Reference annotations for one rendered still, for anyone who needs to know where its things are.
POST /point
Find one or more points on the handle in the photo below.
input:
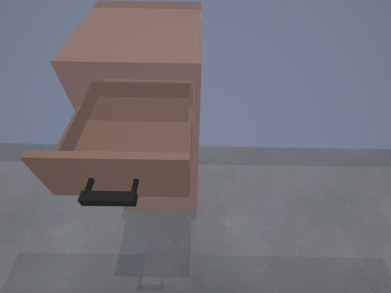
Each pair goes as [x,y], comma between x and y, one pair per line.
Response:
[108,198]

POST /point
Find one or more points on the drawer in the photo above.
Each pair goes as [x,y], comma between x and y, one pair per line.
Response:
[121,131]

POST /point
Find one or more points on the cabinet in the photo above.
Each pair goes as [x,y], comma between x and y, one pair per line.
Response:
[142,41]

